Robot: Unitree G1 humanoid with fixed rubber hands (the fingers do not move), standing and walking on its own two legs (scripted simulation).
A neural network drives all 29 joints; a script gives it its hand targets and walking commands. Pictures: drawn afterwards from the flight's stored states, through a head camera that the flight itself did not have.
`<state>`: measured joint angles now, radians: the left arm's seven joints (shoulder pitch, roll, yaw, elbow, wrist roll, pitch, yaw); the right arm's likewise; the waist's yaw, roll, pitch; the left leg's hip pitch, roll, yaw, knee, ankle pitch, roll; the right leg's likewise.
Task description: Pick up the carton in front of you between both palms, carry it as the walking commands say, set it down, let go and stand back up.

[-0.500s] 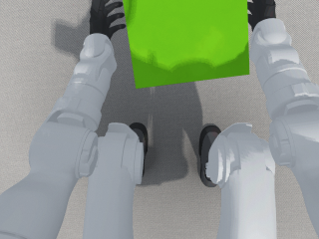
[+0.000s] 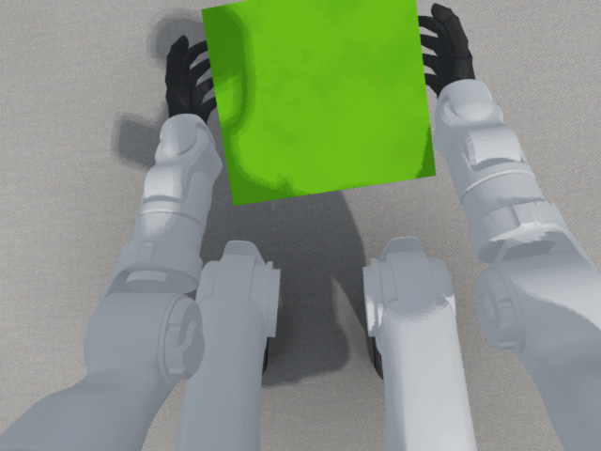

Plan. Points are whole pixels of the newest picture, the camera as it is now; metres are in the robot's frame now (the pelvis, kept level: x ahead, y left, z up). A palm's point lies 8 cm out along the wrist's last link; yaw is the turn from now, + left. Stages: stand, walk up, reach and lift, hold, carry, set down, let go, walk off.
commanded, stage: reach and lift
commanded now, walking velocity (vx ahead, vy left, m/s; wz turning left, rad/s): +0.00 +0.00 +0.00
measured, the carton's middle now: (320, 117) +0.50 -0.02 -0.19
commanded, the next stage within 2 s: none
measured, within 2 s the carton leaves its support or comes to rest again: neither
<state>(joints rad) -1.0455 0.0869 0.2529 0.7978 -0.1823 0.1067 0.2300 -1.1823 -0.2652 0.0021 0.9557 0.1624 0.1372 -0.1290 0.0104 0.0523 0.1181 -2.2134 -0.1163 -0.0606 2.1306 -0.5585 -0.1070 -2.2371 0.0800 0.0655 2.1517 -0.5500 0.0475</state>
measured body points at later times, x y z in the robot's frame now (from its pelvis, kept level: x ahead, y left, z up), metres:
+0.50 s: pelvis +0.02 +0.00 +0.13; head +0.25 -0.02 +0.52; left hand +0.48 +0.13 +0.07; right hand +0.48 -0.17 +0.06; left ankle +0.12 +0.13 -0.35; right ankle +0.12 -0.12 -0.35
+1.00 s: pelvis +0.07 +0.00 +0.28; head +0.19 -0.01 +0.71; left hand +0.45 +0.14 +0.23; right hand +0.44 -0.17 +0.22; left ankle +0.12 +0.13 -0.35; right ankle +0.11 -0.12 -0.35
